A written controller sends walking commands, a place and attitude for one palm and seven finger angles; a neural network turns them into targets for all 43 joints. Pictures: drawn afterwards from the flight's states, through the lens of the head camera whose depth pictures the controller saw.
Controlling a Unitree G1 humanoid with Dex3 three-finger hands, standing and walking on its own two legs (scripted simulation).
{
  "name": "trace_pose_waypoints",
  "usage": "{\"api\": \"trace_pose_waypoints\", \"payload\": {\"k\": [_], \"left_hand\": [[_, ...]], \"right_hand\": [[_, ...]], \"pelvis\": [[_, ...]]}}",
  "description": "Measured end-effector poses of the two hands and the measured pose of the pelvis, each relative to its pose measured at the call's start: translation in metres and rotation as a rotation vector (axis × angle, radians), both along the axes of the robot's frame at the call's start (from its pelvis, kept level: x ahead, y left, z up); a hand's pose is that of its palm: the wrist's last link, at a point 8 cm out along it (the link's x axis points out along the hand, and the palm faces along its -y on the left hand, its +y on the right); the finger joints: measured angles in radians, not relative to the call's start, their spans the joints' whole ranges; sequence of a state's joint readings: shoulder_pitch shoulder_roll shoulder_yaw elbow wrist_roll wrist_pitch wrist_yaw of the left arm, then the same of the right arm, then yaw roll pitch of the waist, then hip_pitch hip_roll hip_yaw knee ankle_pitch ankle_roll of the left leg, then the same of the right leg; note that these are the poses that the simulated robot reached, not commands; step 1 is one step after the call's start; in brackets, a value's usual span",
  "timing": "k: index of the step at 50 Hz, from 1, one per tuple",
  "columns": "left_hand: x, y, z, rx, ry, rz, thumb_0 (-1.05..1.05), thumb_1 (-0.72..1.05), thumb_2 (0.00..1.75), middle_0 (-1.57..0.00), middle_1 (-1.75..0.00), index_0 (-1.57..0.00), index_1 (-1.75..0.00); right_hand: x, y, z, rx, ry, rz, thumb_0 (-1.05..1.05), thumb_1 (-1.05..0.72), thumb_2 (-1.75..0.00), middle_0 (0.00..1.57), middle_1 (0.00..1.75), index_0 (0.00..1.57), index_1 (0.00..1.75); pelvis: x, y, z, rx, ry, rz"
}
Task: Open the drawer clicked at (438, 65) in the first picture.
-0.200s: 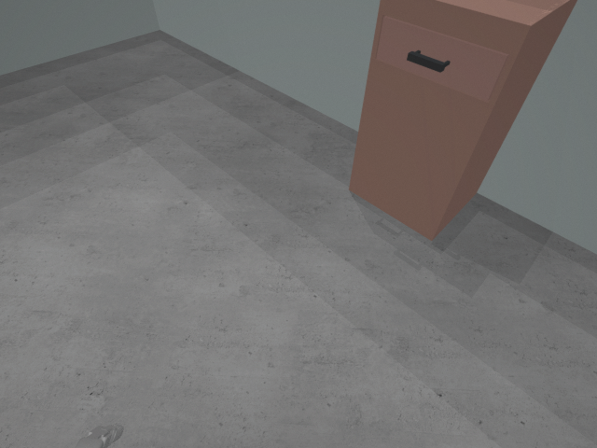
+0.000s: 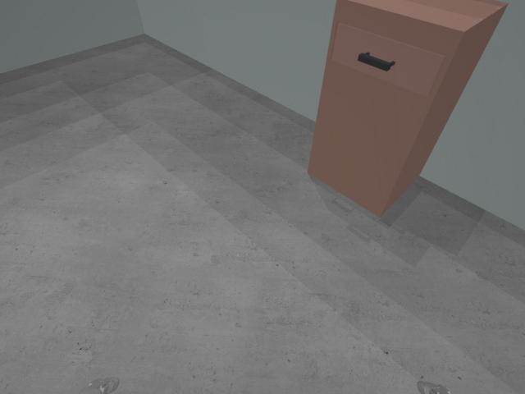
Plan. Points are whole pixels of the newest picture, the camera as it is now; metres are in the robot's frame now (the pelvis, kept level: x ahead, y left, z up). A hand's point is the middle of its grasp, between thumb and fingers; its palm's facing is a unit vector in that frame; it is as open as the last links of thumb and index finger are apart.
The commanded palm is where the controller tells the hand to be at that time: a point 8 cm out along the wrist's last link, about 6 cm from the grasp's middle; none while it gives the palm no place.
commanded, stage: stand and wait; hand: left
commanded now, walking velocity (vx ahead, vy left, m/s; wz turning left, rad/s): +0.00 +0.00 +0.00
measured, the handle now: (376, 60) +1.26 -0.35 -0.02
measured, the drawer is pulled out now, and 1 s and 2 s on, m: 0.00 0.00 0.00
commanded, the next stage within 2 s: look at it before walking up in 0.62 s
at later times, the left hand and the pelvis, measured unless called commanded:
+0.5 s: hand out of the picture +0.05 +0.24 -0.15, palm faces -0.03 -0.94 -0.34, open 7.4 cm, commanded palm none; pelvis -0.02 -0.01 +0.01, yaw +0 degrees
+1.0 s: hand out of the picture +0.06 +0.23 -0.15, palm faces -0.04 -0.94 -0.33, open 7.4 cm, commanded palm none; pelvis -0.02 -0.01 +0.01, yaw +0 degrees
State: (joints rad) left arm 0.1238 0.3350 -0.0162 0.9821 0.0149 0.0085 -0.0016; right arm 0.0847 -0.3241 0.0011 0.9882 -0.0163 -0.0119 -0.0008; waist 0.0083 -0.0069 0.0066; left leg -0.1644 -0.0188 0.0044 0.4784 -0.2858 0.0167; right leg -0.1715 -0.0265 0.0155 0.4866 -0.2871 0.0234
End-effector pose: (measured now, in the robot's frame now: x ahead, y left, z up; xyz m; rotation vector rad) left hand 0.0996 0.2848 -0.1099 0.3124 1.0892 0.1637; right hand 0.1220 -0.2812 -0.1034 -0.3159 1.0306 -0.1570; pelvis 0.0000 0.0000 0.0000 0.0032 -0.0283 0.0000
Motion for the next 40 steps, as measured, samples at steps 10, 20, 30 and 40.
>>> {"api": "trace_pose_waypoints", "payload": {"k": [10,20,30,40], "left_hand": [[-0.031,-0.002,-0.006,-0.003,0.079,0.026,0.0,0.9,0.9,-0.2,-0.3,-0.2,-0.3],[-0.053,0.0,-0.005,0.012,0.132,0.04,0.0,0.9,0.9,-0.2,-0.3,-0.2,-0.3],[-0.05,-0.003,-0.002,0.014,0.112,0.034,0.0,0.9,0.9,-0.2,-0.3,-0.2,-0.3],[-0.046,-0.008,-0.001,0.01,0.099,0.023,0.0,0.9,0.9,-0.2,-0.3,-0.2,-0.3]], "right_hand": [[-0.027,-0.011,-0.004,-0.011,0.079,-0.023,0.0,-0.9,-0.9,0.2,0.3,0.21,0.3],[-0.061,-0.022,-0.009,-0.019,0.16,-0.058,0.0,-0.9,-0.9,0.2,0.3,0.21,0.3],[-0.074,-0.025,-0.01,-0.011,0.173,-0.069,0.0,-0.9,-0.9,0.2,0.3,0.21,0.3],[-0.074,-0.025,-0.01,-0.005,0.166,-0.067,0.0,-0.9,-0.9,0.2,0.3,0.21,0.3]], "pelvis": [[-0.008,-0.005,0.003,0.0,-0.003,0.002],[-0.014,-0.009,0.005,-0.001,-0.008,0.0],[-0.019,-0.012,0.006,0.0,-0.012,0.0],[-0.022,-0.014,0.007,0.0,-0.009,-0.002]]}}
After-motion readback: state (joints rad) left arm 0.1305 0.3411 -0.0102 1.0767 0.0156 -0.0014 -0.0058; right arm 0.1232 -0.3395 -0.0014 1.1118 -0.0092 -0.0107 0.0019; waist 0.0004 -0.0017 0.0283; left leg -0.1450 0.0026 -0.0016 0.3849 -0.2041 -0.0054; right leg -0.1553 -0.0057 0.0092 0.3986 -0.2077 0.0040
